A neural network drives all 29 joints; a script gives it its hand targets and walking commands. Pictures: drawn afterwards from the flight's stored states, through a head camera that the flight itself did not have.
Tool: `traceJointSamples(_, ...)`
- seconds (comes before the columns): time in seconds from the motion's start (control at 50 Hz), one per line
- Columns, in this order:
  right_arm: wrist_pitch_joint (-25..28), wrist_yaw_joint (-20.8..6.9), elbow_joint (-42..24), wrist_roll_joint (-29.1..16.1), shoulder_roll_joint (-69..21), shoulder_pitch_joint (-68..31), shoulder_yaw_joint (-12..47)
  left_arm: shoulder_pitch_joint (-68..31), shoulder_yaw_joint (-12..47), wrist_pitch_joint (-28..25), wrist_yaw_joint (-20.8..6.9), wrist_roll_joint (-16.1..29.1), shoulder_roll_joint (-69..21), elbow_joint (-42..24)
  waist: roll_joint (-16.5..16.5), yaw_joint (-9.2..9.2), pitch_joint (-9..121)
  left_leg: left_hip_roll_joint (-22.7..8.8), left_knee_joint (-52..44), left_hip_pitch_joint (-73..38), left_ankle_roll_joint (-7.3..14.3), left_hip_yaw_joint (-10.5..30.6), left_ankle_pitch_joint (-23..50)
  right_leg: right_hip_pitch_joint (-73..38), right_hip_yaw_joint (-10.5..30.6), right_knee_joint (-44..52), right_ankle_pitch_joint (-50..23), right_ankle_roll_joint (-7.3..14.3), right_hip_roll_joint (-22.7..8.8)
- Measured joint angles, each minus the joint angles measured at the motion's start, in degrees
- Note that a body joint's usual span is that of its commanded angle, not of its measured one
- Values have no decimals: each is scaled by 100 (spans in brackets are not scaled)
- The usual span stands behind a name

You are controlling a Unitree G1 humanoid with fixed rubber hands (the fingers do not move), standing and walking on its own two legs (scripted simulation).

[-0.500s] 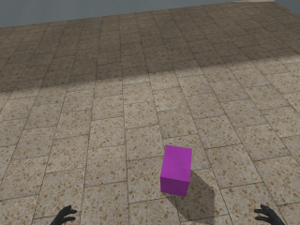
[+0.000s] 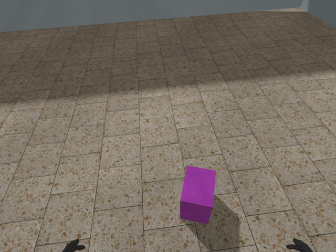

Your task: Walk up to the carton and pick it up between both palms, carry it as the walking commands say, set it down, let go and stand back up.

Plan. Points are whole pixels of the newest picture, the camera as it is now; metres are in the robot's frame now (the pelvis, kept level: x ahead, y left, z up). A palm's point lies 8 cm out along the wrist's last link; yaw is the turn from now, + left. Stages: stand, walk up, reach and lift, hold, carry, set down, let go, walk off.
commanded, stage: stand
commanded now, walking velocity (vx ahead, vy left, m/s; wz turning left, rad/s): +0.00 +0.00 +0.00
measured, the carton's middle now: (197, 195) +0.56 -0.09 -0.65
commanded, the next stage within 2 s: none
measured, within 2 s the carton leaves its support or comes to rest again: neither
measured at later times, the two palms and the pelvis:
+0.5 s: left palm out of the picture +0.07 +0.31 -0.10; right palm out of the picture +0.07 -0.30 -0.10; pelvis -0.02 +0.00 +0.00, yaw +0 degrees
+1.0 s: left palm out of the picture +0.06 +0.31 -0.10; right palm out of the picture +0.05 -0.31 -0.10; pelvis -0.03 +0.00 +0.01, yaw +0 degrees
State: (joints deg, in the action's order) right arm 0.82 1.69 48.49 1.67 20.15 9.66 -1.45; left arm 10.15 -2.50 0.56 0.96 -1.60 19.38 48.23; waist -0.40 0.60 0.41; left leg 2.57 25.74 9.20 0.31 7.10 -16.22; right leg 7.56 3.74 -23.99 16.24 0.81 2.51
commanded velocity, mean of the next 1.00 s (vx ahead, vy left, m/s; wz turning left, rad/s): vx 0.00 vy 0.00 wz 0.00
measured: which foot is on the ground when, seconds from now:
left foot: down 0.00-1.00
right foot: down 0.00-1.00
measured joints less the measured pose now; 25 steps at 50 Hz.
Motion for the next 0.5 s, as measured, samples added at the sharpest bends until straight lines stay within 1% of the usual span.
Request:
traceJointSamples(0.24, 22, -3, 399, 1, 43, -32, 39, -29, 74, -31, -23, 27, 69, 411, 19, -4, -48, 57, -186, -65, 38, -22, 190, -29, 24, 103, -136, -48, -72)
traceJointSamples(0.5, 26, -30, 733, -28, 109, -54, 77, -110, 144, -66, -31, 45, 139, 744, 18, -29, -102, 60, -376, -143, 22, -14, 362, -72, 21, 214, -264, -46, -91)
